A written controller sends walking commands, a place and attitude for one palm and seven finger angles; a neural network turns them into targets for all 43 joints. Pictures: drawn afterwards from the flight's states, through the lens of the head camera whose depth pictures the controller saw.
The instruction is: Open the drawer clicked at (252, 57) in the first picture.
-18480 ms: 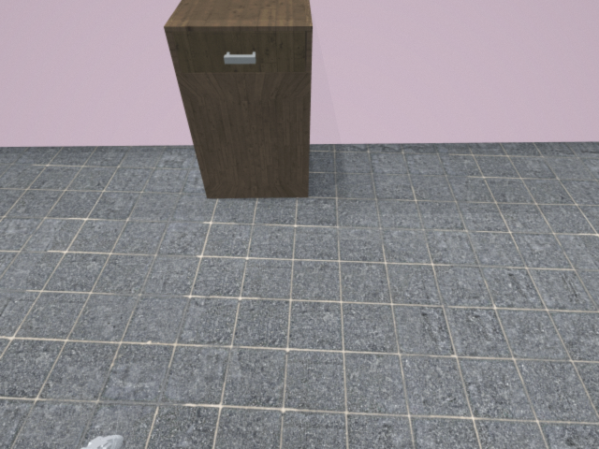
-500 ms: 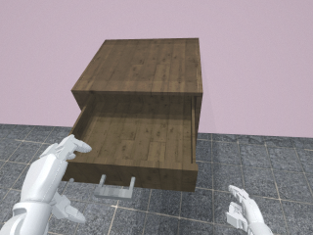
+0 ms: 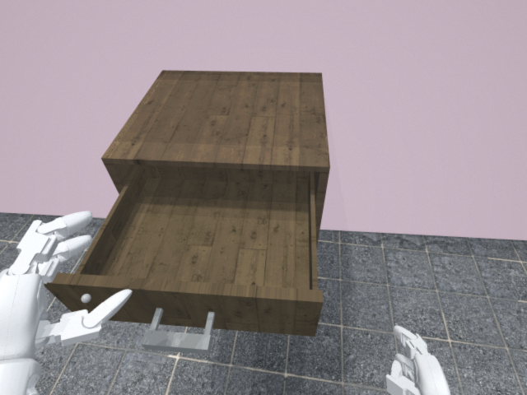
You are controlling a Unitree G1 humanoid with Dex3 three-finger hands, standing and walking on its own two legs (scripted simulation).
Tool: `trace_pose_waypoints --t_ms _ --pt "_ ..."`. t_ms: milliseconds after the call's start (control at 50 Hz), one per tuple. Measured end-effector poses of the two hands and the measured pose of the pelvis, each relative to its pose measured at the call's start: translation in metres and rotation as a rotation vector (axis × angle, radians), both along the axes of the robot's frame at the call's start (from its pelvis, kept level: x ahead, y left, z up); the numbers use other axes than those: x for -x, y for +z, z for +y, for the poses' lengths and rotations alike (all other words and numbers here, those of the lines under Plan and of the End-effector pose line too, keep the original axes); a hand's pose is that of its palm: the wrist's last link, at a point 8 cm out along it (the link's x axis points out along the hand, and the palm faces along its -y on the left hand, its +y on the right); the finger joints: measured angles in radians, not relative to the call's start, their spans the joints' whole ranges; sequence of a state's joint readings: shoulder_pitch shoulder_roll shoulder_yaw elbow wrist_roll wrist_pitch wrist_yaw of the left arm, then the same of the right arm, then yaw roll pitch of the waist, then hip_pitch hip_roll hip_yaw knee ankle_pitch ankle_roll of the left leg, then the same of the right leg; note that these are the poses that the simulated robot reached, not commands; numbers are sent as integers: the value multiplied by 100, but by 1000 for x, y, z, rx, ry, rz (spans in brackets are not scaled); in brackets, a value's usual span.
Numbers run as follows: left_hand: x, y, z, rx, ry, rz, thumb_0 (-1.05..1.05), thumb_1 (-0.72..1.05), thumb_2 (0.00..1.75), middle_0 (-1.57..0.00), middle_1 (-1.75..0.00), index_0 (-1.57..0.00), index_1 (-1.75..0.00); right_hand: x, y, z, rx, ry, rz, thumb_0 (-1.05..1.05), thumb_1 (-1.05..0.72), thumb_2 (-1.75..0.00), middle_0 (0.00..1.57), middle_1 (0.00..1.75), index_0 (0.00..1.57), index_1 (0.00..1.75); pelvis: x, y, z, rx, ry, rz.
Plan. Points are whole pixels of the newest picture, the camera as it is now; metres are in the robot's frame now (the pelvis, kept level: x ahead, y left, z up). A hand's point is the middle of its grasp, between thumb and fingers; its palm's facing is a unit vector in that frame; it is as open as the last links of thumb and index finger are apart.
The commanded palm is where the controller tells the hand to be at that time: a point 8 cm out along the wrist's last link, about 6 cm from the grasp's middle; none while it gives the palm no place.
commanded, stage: draw the hand back to the body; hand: left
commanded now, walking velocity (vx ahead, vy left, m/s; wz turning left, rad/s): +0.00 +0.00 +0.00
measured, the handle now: (181, 329) +0.23 +0.17 -0.06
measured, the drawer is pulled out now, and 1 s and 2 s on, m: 0.30 0.30 0.30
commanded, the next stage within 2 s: step back with the hand held close in 0.44 s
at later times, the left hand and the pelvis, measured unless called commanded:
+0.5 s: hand (75, 305) +0.17 +0.23 +0.15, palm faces +0.39 -0.83 -0.40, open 7.5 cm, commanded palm +0.12 +0.27 +0.18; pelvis -0.01 -0.01 +0.00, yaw +0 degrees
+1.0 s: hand (48, 326) +0.15 +0.25 +0.15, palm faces +0.26 -0.81 -0.52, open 7.4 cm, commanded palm +0.08 +0.29 +0.18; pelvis -0.05 +0.01 +0.00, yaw -1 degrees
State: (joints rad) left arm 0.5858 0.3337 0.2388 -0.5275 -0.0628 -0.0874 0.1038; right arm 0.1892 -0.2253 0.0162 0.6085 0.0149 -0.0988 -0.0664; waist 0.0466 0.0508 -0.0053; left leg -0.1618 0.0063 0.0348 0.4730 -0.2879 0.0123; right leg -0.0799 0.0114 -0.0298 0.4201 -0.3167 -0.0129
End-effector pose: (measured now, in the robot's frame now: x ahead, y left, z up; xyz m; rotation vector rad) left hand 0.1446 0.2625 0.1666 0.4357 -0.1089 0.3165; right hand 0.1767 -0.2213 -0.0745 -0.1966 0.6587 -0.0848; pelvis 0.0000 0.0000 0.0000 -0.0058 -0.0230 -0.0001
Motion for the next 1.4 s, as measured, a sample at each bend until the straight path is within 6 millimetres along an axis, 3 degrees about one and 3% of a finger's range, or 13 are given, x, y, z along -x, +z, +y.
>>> trace_pose_waypoints --t_ms 220,440,680,820,1020,1180,1400 --pt "9 9 9 -25 70 -25 1 56 76 -24 -52 -24 -51 -14 4 5 -27 20 -32 2 -90 -90 20 30 20 30 1 1 -6 -3 6 -10" --pt "14 4 2 0 71 -13 2 83 87 -22 -34 -22 -33 -8 3 2 -26 31 -23 2 -90 -90 20 30 20 30 6 1 -11 -3 9 -20" --pt "9 16 8 -85 36 -44 2 88 90 -21 -31 -21 -30 10 0 -12 -8 -12 30 2 -90 -90 20 30 20 30 15 1 -11 9 -4 14" --pt "7 4 6 -96 -63 31 2 89 90 -21 -31 -21 -30 33 2 -20 18 -97 71 2 -91 -90 20 30 20 30 29 1 2 3 -25 46" --pt "35 9 24 -148 -72 -3 2 89 90 -22 -31 -22 -30 62 0 -3 32 -98 82 2 -91 -90 20 30 20 30 54 -5 13 -1 -19 61" --pt "64 9 26 -130 -22 -63 2 89 90 -22 -31 -22 -30 77 -9 15 1 -42 51 2 -90 -90 20 30 20 30 76 -11 13 10 -6 56" --pt "76 9 33 -121 -44 -123 2 89 90 -22 -31 -22 -30 106 -6 11 56 -66 70 2 -90 -90 20 30 20 30 91 -12 21 26 -2 55"
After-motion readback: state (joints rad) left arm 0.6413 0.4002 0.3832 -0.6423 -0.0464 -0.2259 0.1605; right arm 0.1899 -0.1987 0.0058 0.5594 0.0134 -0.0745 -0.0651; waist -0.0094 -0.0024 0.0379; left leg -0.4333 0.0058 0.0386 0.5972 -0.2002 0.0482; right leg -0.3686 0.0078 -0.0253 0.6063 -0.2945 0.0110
